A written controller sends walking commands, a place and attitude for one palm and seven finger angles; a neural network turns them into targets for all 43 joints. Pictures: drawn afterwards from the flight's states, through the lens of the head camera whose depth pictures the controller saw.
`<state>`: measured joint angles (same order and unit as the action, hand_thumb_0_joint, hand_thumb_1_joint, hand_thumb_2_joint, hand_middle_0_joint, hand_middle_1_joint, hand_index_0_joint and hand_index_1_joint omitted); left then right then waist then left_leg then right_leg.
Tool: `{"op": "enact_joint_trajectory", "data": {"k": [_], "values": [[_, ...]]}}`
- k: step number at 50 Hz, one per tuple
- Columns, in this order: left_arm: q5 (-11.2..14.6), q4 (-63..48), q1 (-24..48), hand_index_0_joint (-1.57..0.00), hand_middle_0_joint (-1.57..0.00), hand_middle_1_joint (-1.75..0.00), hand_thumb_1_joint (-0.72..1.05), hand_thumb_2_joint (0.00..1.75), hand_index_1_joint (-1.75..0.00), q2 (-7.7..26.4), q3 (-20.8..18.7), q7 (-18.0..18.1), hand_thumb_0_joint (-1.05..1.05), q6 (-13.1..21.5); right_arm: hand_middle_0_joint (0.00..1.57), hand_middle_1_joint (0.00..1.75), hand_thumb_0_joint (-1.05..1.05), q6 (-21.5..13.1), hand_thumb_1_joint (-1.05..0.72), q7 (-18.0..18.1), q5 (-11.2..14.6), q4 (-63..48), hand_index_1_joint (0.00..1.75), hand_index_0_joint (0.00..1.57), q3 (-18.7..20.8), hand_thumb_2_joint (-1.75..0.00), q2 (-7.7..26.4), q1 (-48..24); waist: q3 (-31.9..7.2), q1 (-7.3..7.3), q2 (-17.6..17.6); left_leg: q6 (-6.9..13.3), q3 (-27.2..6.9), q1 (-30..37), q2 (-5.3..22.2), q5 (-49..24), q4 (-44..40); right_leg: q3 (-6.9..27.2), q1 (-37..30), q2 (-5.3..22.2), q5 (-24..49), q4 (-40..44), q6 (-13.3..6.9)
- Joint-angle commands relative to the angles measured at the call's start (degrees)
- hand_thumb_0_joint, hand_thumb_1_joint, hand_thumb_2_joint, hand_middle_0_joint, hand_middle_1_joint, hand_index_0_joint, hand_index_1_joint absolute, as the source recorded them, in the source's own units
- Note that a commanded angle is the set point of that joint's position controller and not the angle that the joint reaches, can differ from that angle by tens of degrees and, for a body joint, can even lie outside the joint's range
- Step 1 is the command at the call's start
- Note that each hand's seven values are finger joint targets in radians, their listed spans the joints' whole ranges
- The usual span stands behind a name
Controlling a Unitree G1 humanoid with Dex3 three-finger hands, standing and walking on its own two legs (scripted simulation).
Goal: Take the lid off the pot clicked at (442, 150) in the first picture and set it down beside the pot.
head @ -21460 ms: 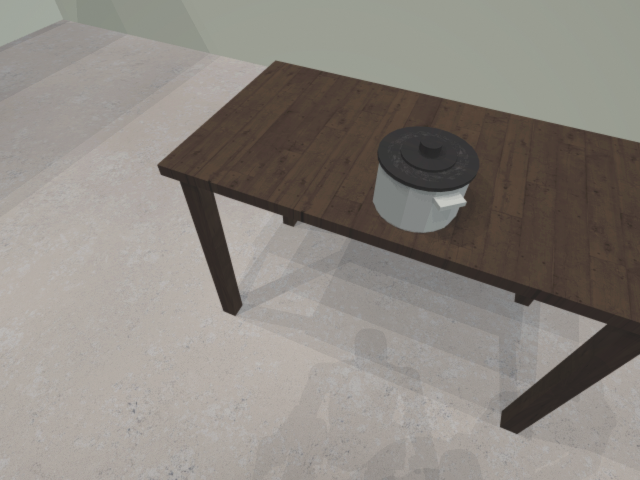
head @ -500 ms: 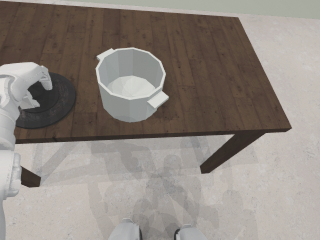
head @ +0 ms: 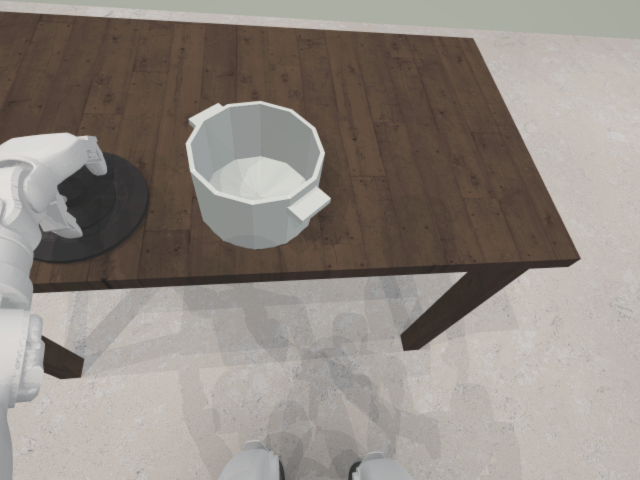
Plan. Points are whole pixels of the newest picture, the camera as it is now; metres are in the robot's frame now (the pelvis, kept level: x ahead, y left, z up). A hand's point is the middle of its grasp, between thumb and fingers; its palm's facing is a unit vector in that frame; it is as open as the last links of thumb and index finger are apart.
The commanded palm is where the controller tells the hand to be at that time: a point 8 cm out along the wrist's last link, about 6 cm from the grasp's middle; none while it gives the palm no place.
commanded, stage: raise the empty hand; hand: left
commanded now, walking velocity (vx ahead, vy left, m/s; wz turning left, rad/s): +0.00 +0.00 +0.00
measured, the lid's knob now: (69, 192) +0.49 +0.32 -0.01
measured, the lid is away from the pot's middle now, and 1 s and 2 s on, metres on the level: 0.25 0.25 0.25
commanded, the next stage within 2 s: draw the hand back to the body in 1.32 s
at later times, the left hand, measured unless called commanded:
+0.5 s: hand (38, 180) +0.45 +0.31 +0.07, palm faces -0.42 -0.11 -0.90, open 11.0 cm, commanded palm +0.48 +0.29 +0.13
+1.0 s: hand (13, 142) +0.46 +0.31 +0.12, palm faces -0.40 -0.10 -0.91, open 11.0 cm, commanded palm +0.48 +0.30 +0.18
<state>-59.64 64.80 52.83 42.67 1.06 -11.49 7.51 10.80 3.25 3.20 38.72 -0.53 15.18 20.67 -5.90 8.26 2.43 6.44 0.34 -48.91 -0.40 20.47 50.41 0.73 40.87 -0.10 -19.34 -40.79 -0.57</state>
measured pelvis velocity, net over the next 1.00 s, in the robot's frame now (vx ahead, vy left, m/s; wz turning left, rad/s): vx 0.02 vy -0.01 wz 0.03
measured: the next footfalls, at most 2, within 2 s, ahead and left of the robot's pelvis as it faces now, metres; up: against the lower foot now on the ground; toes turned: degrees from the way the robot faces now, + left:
none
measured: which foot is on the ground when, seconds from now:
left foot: down 0.00-1.00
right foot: down 0.00-1.00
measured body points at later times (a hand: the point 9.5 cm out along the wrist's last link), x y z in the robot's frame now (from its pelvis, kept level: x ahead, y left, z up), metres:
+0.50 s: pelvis +0.00 -0.01 +0.01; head +0.09 +0.02 +0.45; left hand +0.47 +0.31 +0.12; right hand +0.02 -0.29 -0.10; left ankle +0.03 +0.04 -0.70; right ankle +0.00 -0.20 -0.69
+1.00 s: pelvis +0.02 -0.01 +0.03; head +0.09 +0.01 +0.47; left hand +0.48 +0.32 +0.17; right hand +0.05 -0.29 -0.09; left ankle +0.03 +0.04 -0.70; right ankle +0.00 -0.20 -0.69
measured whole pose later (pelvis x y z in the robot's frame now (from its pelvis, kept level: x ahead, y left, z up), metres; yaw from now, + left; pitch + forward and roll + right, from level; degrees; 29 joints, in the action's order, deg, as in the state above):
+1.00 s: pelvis +0.02 -0.01 +0.03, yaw +2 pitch +13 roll -4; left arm -56.2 59.5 54.4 45.0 2.4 -20.3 6.9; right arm 9.2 4.1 4.7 38.4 -0.5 15.8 19.7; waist -4.3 6.2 2.3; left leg 5.6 0.4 -35.1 -1.5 17.4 39.5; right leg 1.0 27.6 1.1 -16.4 -30.7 0.6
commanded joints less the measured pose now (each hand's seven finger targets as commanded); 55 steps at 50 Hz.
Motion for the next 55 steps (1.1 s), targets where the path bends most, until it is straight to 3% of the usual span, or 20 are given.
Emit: {"op": "enact_joint_trajectory", "data": {"k": [1,4,7,10,12,16,19,22,24,28,31,37,41,44,46,48,51,52,54,55], "values": [[0.27,-11.74,24.04,-0.34,-0.34,-0.87,0.0,0.63,-0.87,16.47,-3.96,2.43,0.0,-0.27,0.2,0.3,0.0,-0.47,-0.9,0.74,-0.07,-2.48,0.3,0.2,4.16,-0.9,11.97,8.05,-25.74,-0.07,10.56,-4.67,-7.07,38.08,2.1,-26.48,-6.6,-5.46,7.32,-5.03,6.11,3.86,-2.47],[0.59,-11.31,23.86,-0.34,-0.34,-0.87,0.0,0.63,-0.87,19.44,-5.93,2.25,0.0,-0.13,0.2,0.3,0.0,-0.28,-0.9,1.02,0.22,-2.66,0.3,0.2,3.96,-0.9,12.26,7.92,-25.13,-0.15,8.46,-4.3,-6.87,37.23,2.04,-24.94,-7.01,-5.28,5.7,-4.96,6.17,4.21,-2.28],[0.61,-14.07,26.27,-0.34,-0.34,-0.87,0.0,0.63,-0.87,17.53,-4.04,1.98,0.0,-0.07,0.2,0.3,0.0,-0.75,-0.9,1.3,0.34,-2.75,0.3,0.2,3.94,-0.9,11.92,7.54,-25.68,-0.19,11.53,-4.51,-7.16,39.69,2.15,-25.56,-7.95,-5.4,6.21,-4.84,6.04,4.75,-2.53],[1.41,-12.13,23.82,-0.34,-0.34,-0.87,0.0,0.63,-0.87,18.24,-4.94,1.5,0.0,-0.53,0.2,0.3,0.0,-0.92,-0.9,1.2,0.57,-2.61,0.3,0.2,3.9,-0.9,12.0,7.19,-23.94,-0.55,9.48,-4.17,-6.62,38.55,1.93,-23.63,-8.44,-5.33,4.48,-4.73,5.87,5.63,-2.43],[1.57,-14.43,24.29,-0.34,-0.34,-0.87,0.0,0.63,-0.87,16.3,-3.45,0.8,0.0,-0.2,0.2,0.3,0.0,-0.95,-0.9,1.24,0.67,-2.95,0.3,0.2,3.89,-0.9,11.73,6.99,-25.42,-0.84,11.41,-4.65,-6.74,40.78,1.95,-27.65,-8.86,-5.45,4.08,-4.7,7.35,5.7,-2.62],[2.14,-9.41,23.13,-0.34,-0.34,-0.87,0.0,0.63,-0.87,16.23,-2.73,-0.23,0.0,-0.92,0.2,0.3,0.0,-1.08,-0.9,1.08,1.06,-2.68,0.3,0.2,3.69,-0.9,12.14,6.73,-19.71,-0.04,5.27,-3.15,-5.85,35.48,1.34,-18.58,-10.09,-5.23,2.74,-4.74,5.04,7.17,-2.24],[1.9,-16.33,28.2,-0.34,-0.34,-0.87,0.0,0.63,-0.87,17.44,-2.71,-1.17,0.0,0.22,0.2,0.3,0.0,-1.51,-0.9,1.58,1.02,-2.84,0.3,0.2,3.8,-0.9,12.04,6.52,-23.86,-0.69,10.83,-3.84,-6.8,41.0,1.8,-22.36,-11.07,-5.12,2.15,-4.38,5.86,7.38,-2.57],[2.55,-14.19,25.01,-0.34,-0.34,-0.87,0.0,0.63,-0.87,15.88,-2.5,-1.78,0.0,0.53,0.2,0.3,0.0,-1.84,-0.9,1.71,1.12,-2.93,0.3,0.2,3.91,-0.9,11.77,6.36,-22.52,-0.79,8.88,-4.27,-7.13,42.31,1.93,-25.37,-11.13,-5.25,2.49,-4.46,6.69,8.01,-2.49],[2.95,-12.07,25.24,-0.34,-0.34,-0.87,0.0,0.63,-0.87,15.98,-2.28,-1.94,0.0,-0.15,0.2,0.3,0.0,-1.81,-0.9,1.53,1.21,-2.54,0.3,0.2,3.77,-0.9,11.98,6.31,-19.83,-0.57,6.73,-3.41,-6.23,39.31,1.6,-21.33,-11.77,-5.12,1.43,-4.33,6.12,8.64,-2.3],[2.28,-15.11,26.83,-0.34,-0.34,-0.87,0.0,0.63,-0.87,16.83,-2.59,-2.09,0.0,-0.18,0.2,0.3,0.0,-2.13,-0.9,1.45,1.21,-3.18,0.3,0.2,3.83,-0.9,11.76,5.5,-21.76,-1.3,9.16,-3.87,-6.32,41.77,1.47,-23.56,-12.33,-5.08,-0.21,-4.11,7.05,9.02,-2.61],[2.87,-11.03,25.44,-0.34,-0.34,-0.87,0.0,0.63,-0.87,16.83,-2.37,-2.38,0.0,-1.04,0.2,0.3,0.0,-2.31,-0.9,1.51,1.5,-3.17,0.3,0.2,3.5,-0.9,11.96,5.35,-18.48,-0.93,4.85,-3.03,-5.51,38.17,1.03,-18.3,-13.38,-4.96,-1.7,-4.15,6.25,9.98,-2.32],[2.84,-15.7,28.14,-0.34,-0.34,-0.87,0.0,0.63,-0.87,19.27,-3.62,-3.99,0.0,-0.39,0.2,0.3,0.0,-3.18,-0.9,2.03,1.44,-3.86,0.3,0.2,3.49,-0.9,11.86,5.0,-22.33,-1.72,8.27,-3.24,-5.44,42.51,0.92,-25.08,-13.76,-4.76,-4.59,-3.82,9.88,10.86,-2.52],[3.45,-13.85,27.45,-0.34,-0.34,-0.87,0.0,0.63,-0.87,18.07,-2.53,-5.2,0.0,-0.93,0.2,0.3,0.0,-3.13,-0.9,1.94,1.63,-3.55,0.3,0.2,3.48,-0.9,11.89,4.92,-20.27,-1.39,5.93,-2.74,-4.82,40.84,0.65,-23.44,-14.53,-4.82,-5.72,-3.93,10.04,11.78,-2.17],[3.24,-16.99,27.32,-0.34,-0.34,-0.87,0.0,0.63,-0.87,20.32,-4.69,-5.93,0.0,-0.13,0.2,0.3,0.0,-3.12,-0.9,1.93,1.43,-4.01,0.3,0.2,3.66,-0.9,11.52,4.74,-23.13,-2.03,8.14,-3.24,-5.19,44.8,0.82,-31.78,-13.98,-4.92,-7.17,-3.98,13.26,11.8,-2.19],[3.85,-14.47,26.05,-0.34,-0.34,-0.87,0.0,0.63,-0.87,18.86,-3.45,-6.5,0.0,-0.49,0.2,0.3,0.0,-2.72,-0.9,1.75,1.69,-4.0,0.3,0.2,3.41,-0.9,11.65,3.91,-19.38,-1.78,5.62,-3.02,-4.86,41.91,0.8,-27.94,-14.83,-5.1,-6.9,-3.93,11.82,12.49,-2.05],[4.17,-16.5,28.45,-0.34,-0.34,-0.87,0.0,0.63,-0.87,16.48,-1.35,-7.21,0.0,-0.54,0.2,0.3,0.0,-2.72,-0.9,1.53,1.49,-3.76,0.3,0.2,3.69,-0.9,11.58,3.88,-19.95,-1.49,7.43,-2.98,-5.05,44.15,0.98,-29.37,-14.85,-5.07,-6.25,-3.88,11.97,12.91,-2.07],[4.11,-20.48,28.35,-0.34,-0.34,-0.87,0.0,0.63,-0.87,20.78,-5.19,-7.25,0.0,-0.01,0.2,0.3,0.0,-2.48,-0.9,1.48,1.32,-4.74,0.3,0.2,3.8,-0.9,11.24,3.49,-23.91,-2.46,8.18,-3.3,-5.59,46.8,0.81,-33.38,-15.22,-5.1,-9.34,-3.9,13.79,13.15,-2.13],[4.19,-19.91,27.2,-0.34,-0.34,-0.87,0.0,0.63,-0.87,21.55,-6.02,-7.3,0.0,0.28,0.2,0.3,0.0,-2.51,-0.9,1.55,1.3,-5.03,0.3,0.2,3.76,-0.9,11.24,3.19,-23.75,-2.61,7.51,-3.16,-5.34,46.94,0.8,-35.81,-14.86,-4.85,-9.76,-3.78,15.38,13.28,-2.14],[4.66,-15.38,25.32,-0.34,-0.34,-0.87,0.0,0.63,-0.87,18.72,-3.67,-7.7,0.0,-0.62,0.2,0.3,0.0,-2.17,-0.9,1.16,1.58,-4.6,0.3,0.2,3.4,-0.9,11.17,2.58,-19.22,-2.19,5.8,-2.86,-4.66,43.58,0.59,-31.76,-15.6,-5.07,-9.13,-3.83,14.04,13.71,-1.85],[4.68,-16.68,27.12,-0.34,-0.34,-0.87,0.0,0.63,-0.87,19.83,-4.16,-7.81,0.0,-0.81,0.2,0.3,0.0,-2.0,-0.9,0.99,1.64,-4.53,0.3,0.2,3.44,-0.9,11.5,2.32,-18.86,-2.43,5.42,-2.8,-4.76,42.92,0.77,-29.38,-16.19,-5.16,-9.69,-3.69,13.28,13.97,-1.94]]}}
